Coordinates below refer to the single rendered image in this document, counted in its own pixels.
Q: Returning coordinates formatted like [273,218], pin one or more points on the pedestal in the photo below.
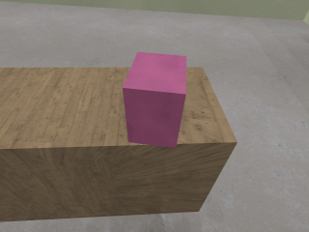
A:
[64,150]

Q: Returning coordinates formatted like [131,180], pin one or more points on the carton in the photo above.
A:
[154,95]

